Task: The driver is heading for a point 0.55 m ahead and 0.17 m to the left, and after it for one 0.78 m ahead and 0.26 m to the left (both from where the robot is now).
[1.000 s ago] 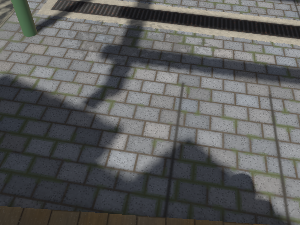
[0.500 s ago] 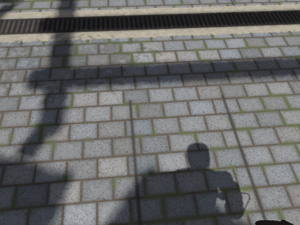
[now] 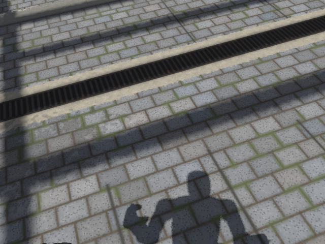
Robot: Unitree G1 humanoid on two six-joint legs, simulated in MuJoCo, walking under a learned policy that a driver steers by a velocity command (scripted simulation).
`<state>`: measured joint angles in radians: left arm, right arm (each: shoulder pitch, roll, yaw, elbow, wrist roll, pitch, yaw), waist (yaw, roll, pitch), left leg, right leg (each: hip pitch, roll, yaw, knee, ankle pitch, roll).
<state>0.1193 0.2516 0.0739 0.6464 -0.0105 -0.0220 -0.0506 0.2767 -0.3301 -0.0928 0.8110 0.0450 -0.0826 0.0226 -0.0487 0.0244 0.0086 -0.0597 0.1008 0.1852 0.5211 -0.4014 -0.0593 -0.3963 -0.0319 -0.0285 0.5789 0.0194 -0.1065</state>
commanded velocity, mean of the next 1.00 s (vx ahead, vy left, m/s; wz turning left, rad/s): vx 0.12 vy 0.00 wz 0.42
